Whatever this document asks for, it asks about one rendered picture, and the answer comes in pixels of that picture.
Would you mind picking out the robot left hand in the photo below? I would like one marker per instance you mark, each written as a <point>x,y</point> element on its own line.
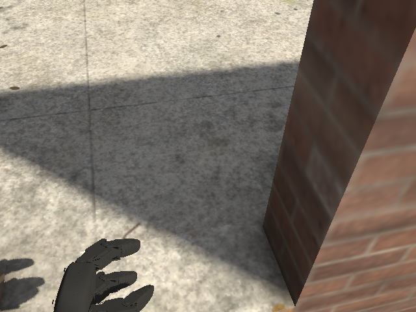
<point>81,288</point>

